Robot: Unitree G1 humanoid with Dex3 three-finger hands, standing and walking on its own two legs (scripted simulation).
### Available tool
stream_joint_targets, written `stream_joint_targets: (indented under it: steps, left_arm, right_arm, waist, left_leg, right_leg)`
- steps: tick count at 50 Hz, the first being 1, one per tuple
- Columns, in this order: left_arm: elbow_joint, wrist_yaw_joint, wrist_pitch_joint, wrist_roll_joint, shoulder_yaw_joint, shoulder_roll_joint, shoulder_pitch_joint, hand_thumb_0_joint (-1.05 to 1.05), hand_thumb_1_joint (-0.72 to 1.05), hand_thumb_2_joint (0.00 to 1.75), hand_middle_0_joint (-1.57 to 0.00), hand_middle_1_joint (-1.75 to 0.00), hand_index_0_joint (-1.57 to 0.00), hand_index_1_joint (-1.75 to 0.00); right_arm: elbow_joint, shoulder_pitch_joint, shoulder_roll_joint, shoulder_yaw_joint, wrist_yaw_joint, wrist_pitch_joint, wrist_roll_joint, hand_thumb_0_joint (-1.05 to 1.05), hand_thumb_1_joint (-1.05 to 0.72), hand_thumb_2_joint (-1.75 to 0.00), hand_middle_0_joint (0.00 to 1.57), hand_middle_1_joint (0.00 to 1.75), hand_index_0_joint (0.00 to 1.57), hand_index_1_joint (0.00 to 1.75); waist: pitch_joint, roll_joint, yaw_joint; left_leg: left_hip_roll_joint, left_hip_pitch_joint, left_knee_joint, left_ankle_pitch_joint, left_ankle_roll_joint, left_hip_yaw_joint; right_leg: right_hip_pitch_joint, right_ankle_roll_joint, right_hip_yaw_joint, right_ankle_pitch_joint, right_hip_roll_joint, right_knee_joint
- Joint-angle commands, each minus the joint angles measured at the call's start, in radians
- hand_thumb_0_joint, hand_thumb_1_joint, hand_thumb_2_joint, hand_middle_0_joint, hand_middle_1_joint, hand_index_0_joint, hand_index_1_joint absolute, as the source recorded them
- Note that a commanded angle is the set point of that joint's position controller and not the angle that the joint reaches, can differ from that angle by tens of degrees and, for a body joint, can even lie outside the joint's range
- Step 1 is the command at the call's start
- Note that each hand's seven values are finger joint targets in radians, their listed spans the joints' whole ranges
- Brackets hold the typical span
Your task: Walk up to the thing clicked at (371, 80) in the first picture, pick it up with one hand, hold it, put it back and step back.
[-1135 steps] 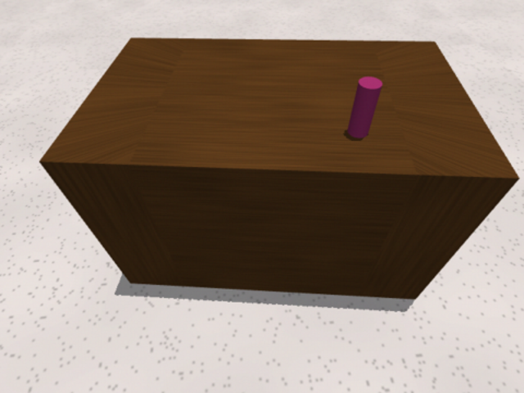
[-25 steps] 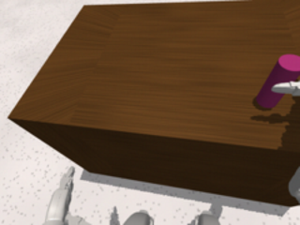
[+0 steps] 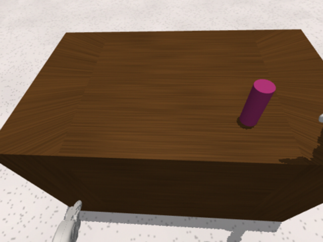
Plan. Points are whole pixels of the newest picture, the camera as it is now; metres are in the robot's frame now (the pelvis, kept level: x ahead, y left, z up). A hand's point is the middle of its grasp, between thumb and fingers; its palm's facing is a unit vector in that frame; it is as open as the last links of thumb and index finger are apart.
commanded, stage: sink last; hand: right
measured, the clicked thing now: (255, 104) +0.48 -0.24 +0.03
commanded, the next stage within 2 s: home in 0.92 s
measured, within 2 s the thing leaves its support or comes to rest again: neither
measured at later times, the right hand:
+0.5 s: hand out of the picture +0.19 -0.27 +0.09, palm faces +0.38 +0.84 -0.38, open 17.5 cm
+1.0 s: hand out of the picture +0.16 -0.27 +0.13, palm faces +0.46 +0.77 -0.43, open 17.5 cm
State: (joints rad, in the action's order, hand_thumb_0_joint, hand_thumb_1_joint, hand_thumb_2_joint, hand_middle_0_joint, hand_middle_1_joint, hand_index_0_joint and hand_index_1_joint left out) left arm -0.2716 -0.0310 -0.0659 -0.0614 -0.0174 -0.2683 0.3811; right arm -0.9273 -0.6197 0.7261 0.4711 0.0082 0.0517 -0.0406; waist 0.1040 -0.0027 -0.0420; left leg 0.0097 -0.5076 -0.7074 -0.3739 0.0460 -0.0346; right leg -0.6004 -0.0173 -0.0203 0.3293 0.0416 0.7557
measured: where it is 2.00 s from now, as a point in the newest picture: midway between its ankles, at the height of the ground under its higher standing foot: outside the picture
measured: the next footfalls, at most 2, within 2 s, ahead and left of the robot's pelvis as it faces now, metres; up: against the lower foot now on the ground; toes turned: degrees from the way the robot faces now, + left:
none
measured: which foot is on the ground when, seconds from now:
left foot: down 0.00-1.00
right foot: down 0.00-1.00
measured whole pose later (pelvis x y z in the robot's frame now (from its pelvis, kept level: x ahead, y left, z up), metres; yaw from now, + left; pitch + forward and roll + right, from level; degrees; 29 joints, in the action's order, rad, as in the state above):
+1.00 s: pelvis -0.02 +0.02 +0.00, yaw -2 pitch -1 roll +0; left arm -0.39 0.09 0.09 -0.02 -0.14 -0.23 0.38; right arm 0.18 0.45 0.35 0.38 -0.05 0.20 0.06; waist 0.04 -0.05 0.05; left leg 0.03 -0.33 -0.73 -0.39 0.02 -0.01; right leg -0.39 -0.04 -0.04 0.29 0.02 0.69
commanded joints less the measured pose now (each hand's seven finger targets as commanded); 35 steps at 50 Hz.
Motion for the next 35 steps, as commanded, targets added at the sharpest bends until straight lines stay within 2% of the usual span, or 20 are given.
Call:
stream_joint_targets:
  steps: [1, 2, 4, 6, 8, 10, 11, 12, 13, 14, 18, 21, 23, 24, 26, 27, 29, 32, 33, 35]
  left_arm:
    - [0.125, 0.026, 0.065, -0.002, -0.131, -0.180, -0.043, 0.00, -0.52, 0.05, -0.06, -0.05, -0.06, -0.05]
    - [0.097, 0.029, 0.061, -0.005, -0.133, -0.170, -0.004, 0.00, -0.53, 0.06, -0.06, -0.05, -0.06, -0.05]
    - [0.157, 0.027, 0.067, -0.009, -0.091, -0.115, -0.042, 0.00, -0.52, 0.05, -0.06, -0.05, -0.06, -0.05]
    - [0.150, 0.034, 0.062, -0.017, -0.113, -0.131, -0.026, 0.00, -0.52, 0.05, -0.06, -0.05, -0.06, -0.05]
    - [0.131, 0.043, 0.051, -0.017, -0.168, -0.167, -0.011, 0.00, -0.52, 0.05, -0.05, -0.05, -0.06, -0.05]
    - [0.150, 0.045, 0.047, -0.019, -0.139, -0.126, -0.028, 0.00, -0.51, 0.05, -0.05, -0.05, -0.06, -0.05]
    - [0.111, 0.051, 0.042, -0.019, -0.162, -0.129, -0.006, 0.00, -0.51, 0.05, -0.05, -0.05, -0.06, -0.04]
    - [0.113, 0.054, 0.042, -0.017, -0.144, -0.111, -0.023, 0.00, -0.52, 0.05, -0.05, -0.05, -0.06, -0.04]
    - [0.086, 0.054, 0.041, -0.014, -0.126, -0.079, -0.019, 0.00, -0.52, 0.05, -0.05, -0.05, -0.05, -0.04]
    - [0.065, 0.057, 0.039, -0.012, -0.138, -0.082, -0.022, 0.00, -0.52, 0.05, -0.05, -0.05, -0.05, -0.05]
    - [0.095, 0.084, 0.056, 0.004, -0.189, -0.120, -0.082, 0.00, -0.52, 0.04, -0.05, -0.05, -0.05, -0.04]
    - [0.120, 0.098, 0.074, 0.009, -0.224, -0.143, -0.080, 0.00, -0.51, 0.04, -0.05, -0.05, -0.06, -0.04]
    - [0.114, 0.096, 0.084, 0.011, -0.180, -0.090, -0.058, 0.00, -0.51, 0.04, -0.05, -0.05, -0.06, -0.05]
    - [0.163, 0.104, 0.092, 0.009, -0.215, -0.127, -0.077, 0.00, -0.51, 0.04, -0.05, -0.05, -0.06, -0.05]
    - [0.114, 0.107, 0.098, 0.012, -0.218, -0.118, -0.030, 0.00, -0.51, 0.04, -0.05, -0.05, -0.05, -0.05]
    - [0.133, 0.110, 0.104, 0.013, -0.194, -0.097, -0.033, 0.00, -0.52, 0.05, -0.05, -0.05, -0.05, -0.05]
    - [0.100, 0.122, 0.116, 0.016, -0.208, -0.107, -0.038, 0.00, -0.52, 0.05, -0.05, -0.05, -0.05, -0.05]
    - [0.044, 0.121, 0.136, 0.023, -0.152, -0.043, -0.028, 0.00, -0.52, 0.05, -0.05, -0.05, -0.05, -0.05]
    - [0.043, 0.128, 0.145, 0.027, -0.176, -0.070, -0.036, 0.00, -0.52, 0.05, -0.05, -0.05, -0.05, -0.05]
    - [0.026, 0.130, 0.160, 0.034, -0.170, -0.072, -0.048, 0.00, -0.52, 0.05, -0.05, -0.05, -0.05, -0.05]
  right_arm:
    - [0.369, -0.146, 0.232, 0.007, -0.024, 0.056, 0.037, 0.00, 0.53, -0.05, 0.06, 0.05, 0.05, 0.05]
    - [0.415, -0.065, 0.221, 0.015, -0.027, 0.050, 0.045, 0.00, 0.53, -0.05, 0.06, 0.05, 0.05, 0.05]
    - [0.590, 0.035, 0.081, -0.055, -0.020, 0.055, 0.071, 0.00, 0.51, -0.05, 0.06, 0.05, 0.05, 0.05]
    - [0.736, 0.187, 0.085, -0.027, -0.027, 0.050, 0.088, 0.00, 0.53, -0.05, 0.06, 0.05, 0.05, 0.05]
    - [0.881, 0.310, 0.092, 0.013, -0.038, 0.052, 0.098, 0.00, 0.53, -0.05, 0.06, 0.05, 0.05, 0.05]
    - [1.022, 0.420, 0.022, 0.000, -0.043, 0.057, 0.110, 0.00, 0.54, -0.05, 0.06, 0.06, 0.05, 0.06]
    - [1.072, 0.473, -0.004, 0.001, -0.049, 0.059, 0.117, 0.00, 0.55, -0.05, 0.06, 0.06, 0.05, 0.06]
    - [1.139, 0.511, -0.007, 0.010, -0.055, 0.066, 0.120, 0.00, 0.55, -0.05, 0.06, 0.06, 0.05, 0.06]
    - [1.160, 0.590, -0.042, -0.005, -0.058, 0.066, 0.120, 0.00, 0.56, -0.05, 0.06, 0.06, 0.05, 0.06]
    - [1.178, 0.640, -0.045, 0.013, -0.061, 0.066, 0.123, 0.00, 0.56, -0.05, 0.06, 0.06, 0.05, 0.06]
    - [1.321, 0.796, -0.124, -0.007, -0.071, 0.086, 0.127, 0.00, 0.56, -0.05, 0.05, 0.06, 0.05, 0.06]
    - [1.310, 0.974, -0.226, -0.073, -0.067, 0.093, 0.126, 0.00, 0.57, -0.05, 0.05, 0.06, 0.05, 0.06]
    - [1.331, 1.030, -0.262, -0.092, -0.063, 0.101, 0.125, 0.00, 0.57, -0.05, 0.05, 0.06, 0.05, 0.06]
    - [1.336, 1.046, -0.247, -0.074, -0.064, 0.104, 0.127, 0.00, 0.57, -0.05, 0.05, 0.06, 0.05, 0.06]
    - [1.329, 1.097, -0.259, -0.084, -0.060, 0.105, 0.124, 0.00, 0.58, -0.05, 0.05, 0.06, 0.05, 0.06]
    - [1.347, 1.044, -0.255, -0.089, -0.061, 0.107, 0.122, 0.00, 0.57, -0.05, 0.05, 0.06, 0.05, 0.06]
    - [1.329, 0.993, -0.243, -0.077, -0.068, 0.113, 0.120, 0.00, 0.58, -0.05, 0.05, 0.06, 0.05, 0.06]
    - [1.309, 1.007, -0.252, -0.085, -0.067, 0.120, 0.111, 0.00, 0.58, -0.05, 0.05, 0.06, 0.05, 0.06]
    - [1.300, 0.997, -0.223, -0.062, -0.070, 0.123, 0.113, 0.00, 0.57, -0.05, 0.05, 0.06, 0.05, 0.06]
    - [1.304, 1.012, -0.205, -0.046, -0.073, 0.130, 0.110, 0.00, 0.58, -0.05, 0.05, 0.06, 0.05, 0.06]
  waist:
    - [0.306, -0.164, 0.034]
    - [0.277, -0.153, 0.038]
    - [0.293, -0.125, 0.049]
    - [0.232, -0.121, 0.061]
    - [0.218, -0.097, 0.070]
    - [0.158, -0.110, 0.076]
    - [0.126, -0.130, 0.064]
    - [0.102, -0.131, 0.077]
    - [0.086, -0.110, 0.080]
    - [0.050, -0.112, 0.081]
    - [0.048, -0.095, 0.072]
    - [0.015, -0.025, 0.061]
    - [0.012, -0.030, 0.074]
    - [0.018, 0.001, 0.066]
    - [0.008, 0.014, 0.069]
    - [0.009, -0.006, 0.056]
    - [-0.034, -0.009, 0.051]
    - [-0.073, -0.058, 0.072]
    - [-0.076, -0.033, 0.070]
    - [-0.060, -0.039, 0.083]
  left_leg:
    - [-0.035, 0.061, 0.089, 0.271, -0.058, 0.085]
    - [-0.035, 0.067, 0.098, 0.268, -0.058, 0.089]
    - [-0.035, 0.109, 0.095, 0.295, -0.059, 0.095]
    - [-0.034, 0.120, 0.109, 0.274, -0.061, 0.098]
    - [-0.033, 0.153, 0.118, 0.283, -0.058, 0.100]
    - [-0.033, 0.151, 0.127, 0.260, -0.058, 0.099]
    - [-0.033, 0.146, 0.133, 0.248, -0.058, 0.097]
    - [-0.027, 0.162, 0.140, 0.243, -0.056, 0.091]
    - [-0.025, 0.173, 0.141, 0.249, -0.051, 0.090]
    - [-0.024, 0.170, 0.147, 0.218, -0.050, 0.087]
    - [-0.025, 0.160, 0.142, 0.164, -0.049, 0.087]
    - [-0.025, 0.144, 0.138, 0.148, -0.044, 0.092]
    - [-0.021, 0.143, 0.131, 0.152, -0.043, 0.090]
    - [-0.018, 0.132, 0.134, 0.140, -0.040, 0.091]
    - [-0.015, 0.117, 0.125, 0.158, -0.037, 0.088]
    - [-0.013, 0.105, 0.128, 0.140, -0.037, 0.083]
    - [-0.012, 0.071, 0.132, 0.077, -0.039, 0.080]
    - [0.001, 0.047, 0.144, 0.003, -0.042, 0.067]
    - [0.009, 0.040, 0.161, -0.021, -0.039, 0.055]
    - [0.017, 0.046, 0.165, -0.032, -0.039, 0.044]
  right_leg:
    - [0.350, 0.002, 0.044, -0.299, -0.013, -0.111]
    - [0.348, 0.004, 0.045, -0.302, -0.012, -0.117]
    - [0.360, 0.005, 0.047, -0.335, -0.010, -0.120]
    - [0.338, 0.004, 0.052, -0.303, -0.015, -0.142]
    - [0.341, 0.005, 0.051, -0.310, -0.015, -0.155]
    - [0.337, 0.003, 0.054, -0.284, -0.012, -0.174]
    - [0.335, 0.002, 0.053, -0.266, -0.012, -0.183]
    - [0.316, 0.005, 0.059, -0.253, -0.017, -0.186]
    - [0.302, 0.009, 0.061, -0.253, -0.022, -0.181]
    - [0.278, 0.012, 0.063, -0.216, -0.025, -0.189]
    - [0.290, 0.013, 0.054, -0.161, -0.023, -0.196]
    - [0.278, 0.017, 0.054, -0.149, -0.024, -0.184]
    - [0.276, 0.017, 0.058, -0.157, -0.028, -0.172]
    - [0.275, 0.021, 0.057, -0.146, -0.032, -0.166]
    - [0.276, 0.024, 0.059, -0.161, -0.038, -0.157]
    - [0.285, 0.024, 0.061, -0.141, -0.039, -0.158]
    - [0.271, 0.022, 0.055, -0.078, -0.039, -0.166]
    - [0.236, 0.017, 0.062, -0.017, -0.051, -0.164]
    - [0.235, 0.019, 0.068, -0.006, -0.058, -0.153]
    - [0.238, 0.016, 0.071, -0.010, -0.062, -0.143]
